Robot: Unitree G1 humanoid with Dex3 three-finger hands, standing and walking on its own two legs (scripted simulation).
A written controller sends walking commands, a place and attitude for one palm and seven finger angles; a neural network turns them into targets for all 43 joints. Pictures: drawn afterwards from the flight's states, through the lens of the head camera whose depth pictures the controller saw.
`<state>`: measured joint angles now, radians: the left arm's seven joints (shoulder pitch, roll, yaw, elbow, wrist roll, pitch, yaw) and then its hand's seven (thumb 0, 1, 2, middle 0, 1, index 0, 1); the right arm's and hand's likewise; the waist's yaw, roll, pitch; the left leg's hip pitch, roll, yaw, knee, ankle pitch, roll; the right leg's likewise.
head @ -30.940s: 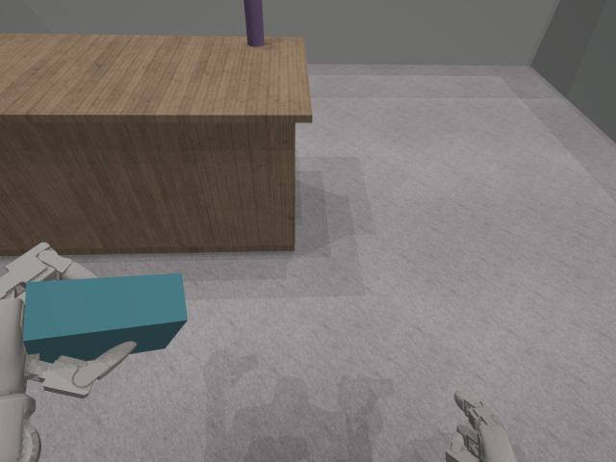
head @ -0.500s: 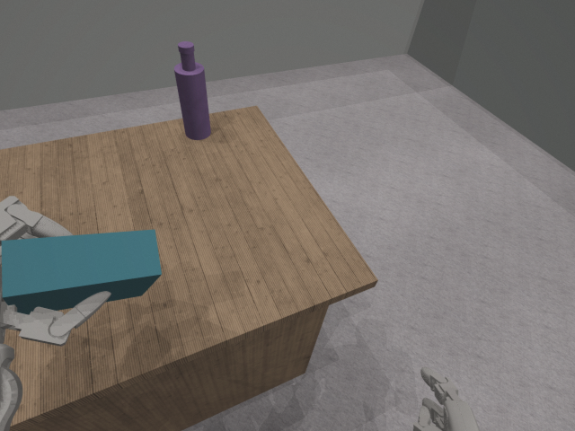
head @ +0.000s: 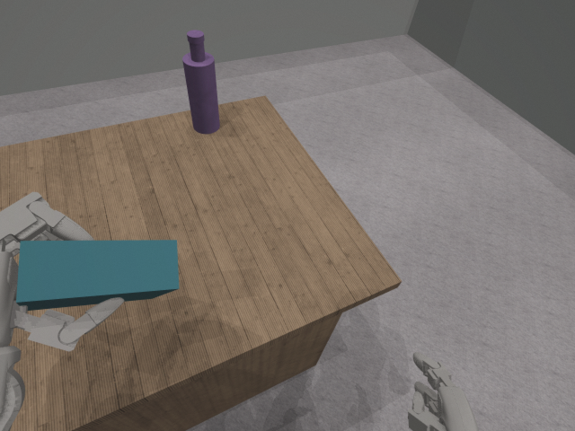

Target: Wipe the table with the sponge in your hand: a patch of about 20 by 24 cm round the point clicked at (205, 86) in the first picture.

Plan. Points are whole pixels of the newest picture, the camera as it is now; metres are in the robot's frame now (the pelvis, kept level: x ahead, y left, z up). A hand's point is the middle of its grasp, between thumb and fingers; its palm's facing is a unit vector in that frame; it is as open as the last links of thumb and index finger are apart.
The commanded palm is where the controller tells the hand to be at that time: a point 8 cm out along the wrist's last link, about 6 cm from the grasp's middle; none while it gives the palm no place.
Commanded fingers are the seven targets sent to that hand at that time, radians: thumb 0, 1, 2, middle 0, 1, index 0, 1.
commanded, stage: come to a stop and stand still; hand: left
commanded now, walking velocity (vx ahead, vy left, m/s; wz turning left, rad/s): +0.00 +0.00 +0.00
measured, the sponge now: (122, 274) +0.24 +0.21 +0.14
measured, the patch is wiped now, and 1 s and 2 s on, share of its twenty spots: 0.00 0.00 0.00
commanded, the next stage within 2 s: look again from close up in 0.12 s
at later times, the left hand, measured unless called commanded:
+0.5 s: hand (94, 291) +0.21 +0.22 +0.16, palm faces +0.38 -0.85 -0.36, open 9.4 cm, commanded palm +0.16 +0.25 +0.17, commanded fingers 0.00 0.10 1.30 -1.20 -1.60 -1.20 -1.60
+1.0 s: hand (85, 253) +0.24 +0.23 +0.17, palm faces +0.39 -0.83 -0.40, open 9.4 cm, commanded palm +0.17 +0.26 +0.17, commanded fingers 0.00 0.10 1.30 -1.20 -1.60 -1.20 -1.60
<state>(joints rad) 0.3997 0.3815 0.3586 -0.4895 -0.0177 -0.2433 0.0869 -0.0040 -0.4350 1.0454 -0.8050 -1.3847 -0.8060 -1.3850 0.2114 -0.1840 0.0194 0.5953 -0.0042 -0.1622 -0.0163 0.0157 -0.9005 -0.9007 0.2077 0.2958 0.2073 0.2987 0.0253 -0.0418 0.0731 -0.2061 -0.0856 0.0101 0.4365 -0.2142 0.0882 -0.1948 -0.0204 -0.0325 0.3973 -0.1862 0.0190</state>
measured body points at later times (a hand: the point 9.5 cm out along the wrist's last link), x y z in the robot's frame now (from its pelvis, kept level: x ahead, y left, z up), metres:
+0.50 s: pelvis +0.00 -0.03 +0.00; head +0.00 -0.02 +0.45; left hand +0.18 +0.26 +0.18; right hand +0.18 -0.26 -0.07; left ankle +0.01 +0.05 -0.74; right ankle +0.02 -0.14 -0.74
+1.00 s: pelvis +0.00 -0.02 +0.00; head +0.03 -0.01 +0.45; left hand +0.22 +0.28 +0.19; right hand +0.17 -0.26 -0.08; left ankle +0.01 +0.05 -0.74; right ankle +0.02 -0.14 -0.74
